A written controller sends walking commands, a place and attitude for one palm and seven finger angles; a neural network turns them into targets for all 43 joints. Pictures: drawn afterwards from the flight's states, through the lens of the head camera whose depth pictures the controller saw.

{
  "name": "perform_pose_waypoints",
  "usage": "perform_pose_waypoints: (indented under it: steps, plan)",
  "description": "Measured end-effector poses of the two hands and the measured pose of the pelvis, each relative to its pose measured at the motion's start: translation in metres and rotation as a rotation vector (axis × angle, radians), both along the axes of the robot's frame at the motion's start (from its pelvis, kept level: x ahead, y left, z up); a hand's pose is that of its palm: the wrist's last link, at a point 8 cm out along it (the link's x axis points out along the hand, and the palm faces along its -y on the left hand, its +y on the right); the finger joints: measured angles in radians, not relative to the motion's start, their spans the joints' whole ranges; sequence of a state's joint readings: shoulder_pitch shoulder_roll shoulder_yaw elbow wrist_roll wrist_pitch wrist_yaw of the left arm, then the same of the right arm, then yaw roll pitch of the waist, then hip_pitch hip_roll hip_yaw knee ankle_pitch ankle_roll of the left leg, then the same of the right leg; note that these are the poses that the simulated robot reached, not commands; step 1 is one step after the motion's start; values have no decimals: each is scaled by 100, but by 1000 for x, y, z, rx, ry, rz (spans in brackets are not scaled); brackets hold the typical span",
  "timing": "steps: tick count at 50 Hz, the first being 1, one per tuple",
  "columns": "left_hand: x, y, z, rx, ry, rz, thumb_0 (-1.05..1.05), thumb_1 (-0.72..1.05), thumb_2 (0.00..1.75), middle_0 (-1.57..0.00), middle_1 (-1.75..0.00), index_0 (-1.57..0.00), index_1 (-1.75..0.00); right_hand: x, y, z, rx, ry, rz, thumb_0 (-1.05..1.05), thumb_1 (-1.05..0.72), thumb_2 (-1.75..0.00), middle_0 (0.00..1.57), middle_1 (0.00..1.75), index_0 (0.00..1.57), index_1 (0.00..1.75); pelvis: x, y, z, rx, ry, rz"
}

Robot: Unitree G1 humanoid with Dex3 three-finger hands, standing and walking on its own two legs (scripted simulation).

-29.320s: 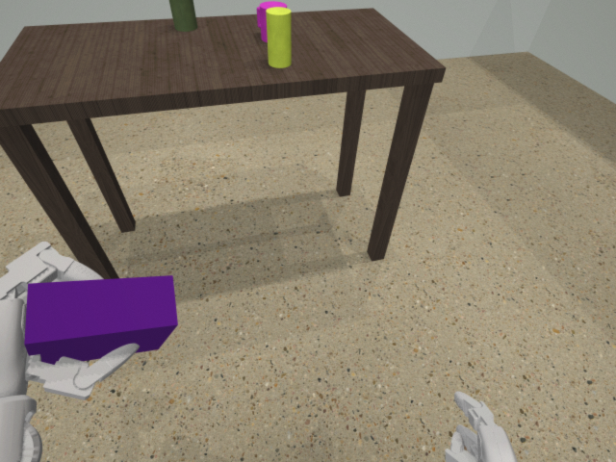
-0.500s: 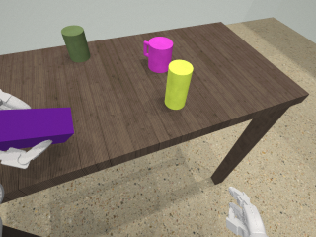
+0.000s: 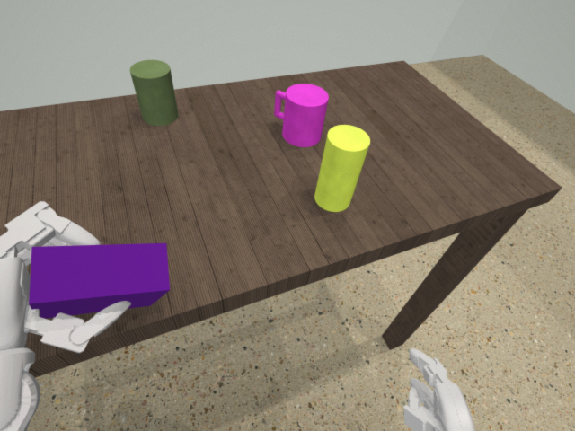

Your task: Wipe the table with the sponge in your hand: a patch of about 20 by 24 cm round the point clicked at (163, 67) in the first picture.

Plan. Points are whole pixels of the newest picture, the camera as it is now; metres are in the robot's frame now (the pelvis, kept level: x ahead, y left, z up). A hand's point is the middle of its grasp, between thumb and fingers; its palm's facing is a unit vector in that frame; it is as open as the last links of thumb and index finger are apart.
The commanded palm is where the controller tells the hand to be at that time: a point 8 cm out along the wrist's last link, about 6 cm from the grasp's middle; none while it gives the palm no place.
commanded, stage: look again from close up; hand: left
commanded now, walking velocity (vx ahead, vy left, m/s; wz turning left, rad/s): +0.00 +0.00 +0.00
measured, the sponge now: (120, 279) +0.24 +0.22 +0.13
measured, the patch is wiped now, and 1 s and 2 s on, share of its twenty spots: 0.00 0.00 0.00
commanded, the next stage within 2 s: turn the palm down, sponge in hand in 0.38 s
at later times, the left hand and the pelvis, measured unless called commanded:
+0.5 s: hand (81, 274) +0.22 +0.24 +0.16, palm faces +0.38 -0.84 -0.39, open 9.5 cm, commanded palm +0.16 +0.28 +0.18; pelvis +0.01 -0.01 +0.00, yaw +2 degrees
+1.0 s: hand (25, 279) +0.19 +0.26 +0.19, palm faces +0.57 -0.53 -0.64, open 9.5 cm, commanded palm +0.16 +0.25 +0.22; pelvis -0.01 -0.08 -0.01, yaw +5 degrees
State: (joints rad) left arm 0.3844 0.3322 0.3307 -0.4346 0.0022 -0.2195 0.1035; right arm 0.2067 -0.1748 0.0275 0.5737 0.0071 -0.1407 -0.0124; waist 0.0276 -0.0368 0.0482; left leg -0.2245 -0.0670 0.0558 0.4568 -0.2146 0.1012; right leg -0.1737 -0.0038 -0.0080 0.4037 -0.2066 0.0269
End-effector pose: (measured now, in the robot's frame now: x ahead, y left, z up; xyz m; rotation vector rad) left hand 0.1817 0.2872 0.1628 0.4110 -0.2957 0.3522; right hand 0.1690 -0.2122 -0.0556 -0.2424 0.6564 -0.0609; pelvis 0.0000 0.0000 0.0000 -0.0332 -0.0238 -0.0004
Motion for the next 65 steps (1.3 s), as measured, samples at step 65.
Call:
perform_pose_waypoints:
  steps: [65]
  plan:
    - [18,-86,81,584,192,84,0,-45,104,-80,-137,-79,-137,46,-90,-36,53,16,30,1,-90,-90,20,30,20,30,11,-92,-17,39,10,51]
